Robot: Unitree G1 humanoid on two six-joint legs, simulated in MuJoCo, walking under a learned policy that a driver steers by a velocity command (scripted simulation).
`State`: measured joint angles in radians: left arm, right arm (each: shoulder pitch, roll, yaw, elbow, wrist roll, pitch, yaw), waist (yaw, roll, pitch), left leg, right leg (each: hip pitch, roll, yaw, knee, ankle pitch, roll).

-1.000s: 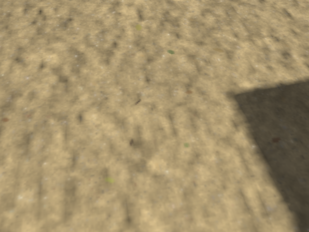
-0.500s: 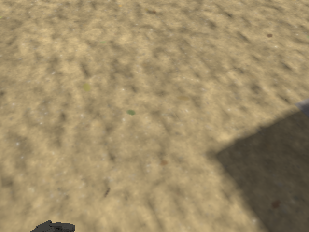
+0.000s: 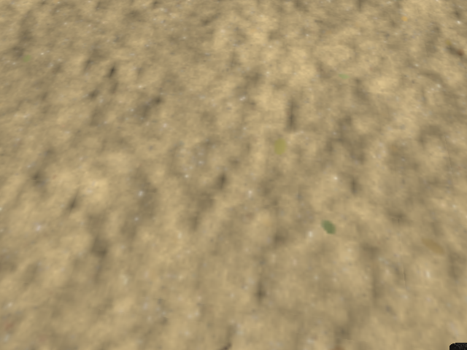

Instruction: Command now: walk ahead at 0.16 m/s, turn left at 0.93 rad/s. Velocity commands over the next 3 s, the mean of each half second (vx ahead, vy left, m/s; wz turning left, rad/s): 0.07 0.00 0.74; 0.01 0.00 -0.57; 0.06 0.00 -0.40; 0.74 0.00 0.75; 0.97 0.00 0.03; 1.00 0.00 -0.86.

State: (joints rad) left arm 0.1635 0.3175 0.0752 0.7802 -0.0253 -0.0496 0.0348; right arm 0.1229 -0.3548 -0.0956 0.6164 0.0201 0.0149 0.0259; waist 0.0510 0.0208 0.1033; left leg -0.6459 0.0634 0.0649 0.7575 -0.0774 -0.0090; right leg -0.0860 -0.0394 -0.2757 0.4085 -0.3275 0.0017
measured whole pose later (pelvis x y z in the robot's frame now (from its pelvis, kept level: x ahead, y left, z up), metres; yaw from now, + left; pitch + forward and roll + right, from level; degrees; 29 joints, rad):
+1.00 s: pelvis +0.16 -0.03 +0.01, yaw +0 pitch +2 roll +0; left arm 0.19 0.38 0.13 0.65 -0.03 0.05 0.02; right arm 0.16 -0.27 -0.08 0.67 -0.02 0.00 -0.03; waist 0.01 -0.05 0.03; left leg -0.19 -0.05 0.00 0.42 -0.26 0.04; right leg -0.56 0.07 0.15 1.05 -0.39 0.07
